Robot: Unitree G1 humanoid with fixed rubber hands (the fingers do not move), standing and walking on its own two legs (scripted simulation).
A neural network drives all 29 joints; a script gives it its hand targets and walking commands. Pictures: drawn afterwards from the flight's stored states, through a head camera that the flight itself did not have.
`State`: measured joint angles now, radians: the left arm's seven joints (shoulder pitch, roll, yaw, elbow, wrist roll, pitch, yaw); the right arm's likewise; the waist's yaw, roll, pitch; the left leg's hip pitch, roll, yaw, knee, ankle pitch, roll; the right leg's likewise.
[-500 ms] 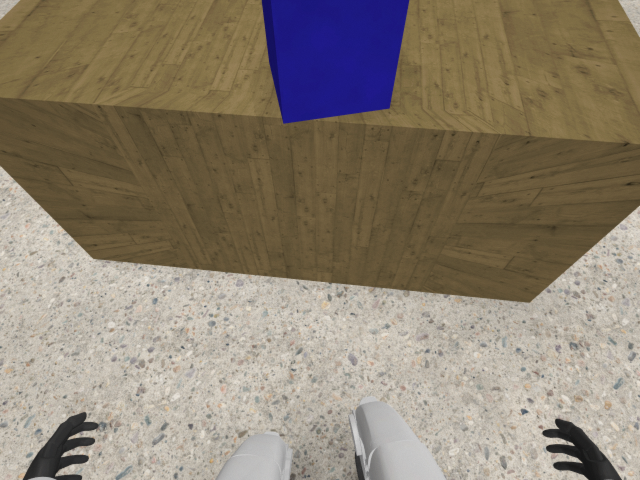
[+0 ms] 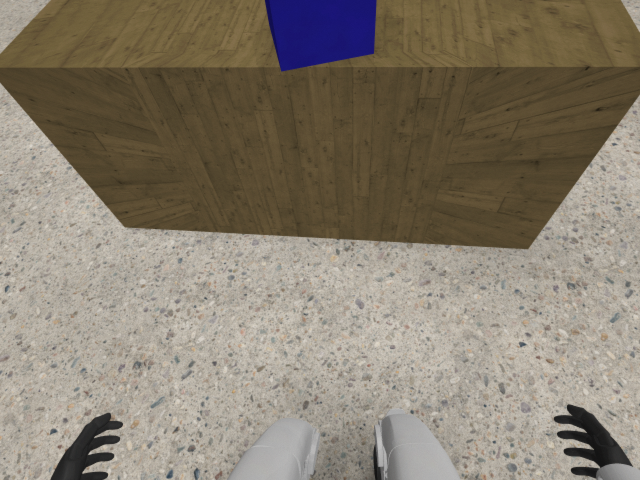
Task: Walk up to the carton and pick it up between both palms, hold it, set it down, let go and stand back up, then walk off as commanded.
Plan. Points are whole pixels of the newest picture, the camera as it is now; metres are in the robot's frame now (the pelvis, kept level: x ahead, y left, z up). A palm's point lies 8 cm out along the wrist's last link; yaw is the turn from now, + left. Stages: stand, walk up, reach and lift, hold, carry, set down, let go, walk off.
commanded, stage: walk off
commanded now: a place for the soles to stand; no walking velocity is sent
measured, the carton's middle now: out of the picture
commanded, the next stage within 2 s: stand in 1.10 s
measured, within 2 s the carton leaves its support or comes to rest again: neither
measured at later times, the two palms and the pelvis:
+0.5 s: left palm out of the picture -0.11 +0.36 -0.09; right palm out of the picture -0.09 -0.31 -0.07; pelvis -0.16 +0.02 +0.01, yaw -4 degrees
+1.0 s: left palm out of the picture -0.07 +0.36 -0.07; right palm out of the picture -0.09 -0.29 -0.07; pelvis -0.17 +0.03 +0.02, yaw -2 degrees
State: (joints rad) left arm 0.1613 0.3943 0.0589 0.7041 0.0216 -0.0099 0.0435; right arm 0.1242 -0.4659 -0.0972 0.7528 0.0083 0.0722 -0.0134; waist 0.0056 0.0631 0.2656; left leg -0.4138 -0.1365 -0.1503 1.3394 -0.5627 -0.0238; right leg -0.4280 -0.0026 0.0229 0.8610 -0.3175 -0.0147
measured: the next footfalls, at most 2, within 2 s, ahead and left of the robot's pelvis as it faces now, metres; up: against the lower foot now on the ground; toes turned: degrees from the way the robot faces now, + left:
left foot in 0.14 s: -0.08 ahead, +0.15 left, +0.00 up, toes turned -5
right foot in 0.46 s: -0.12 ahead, -0.08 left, +0.00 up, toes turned +2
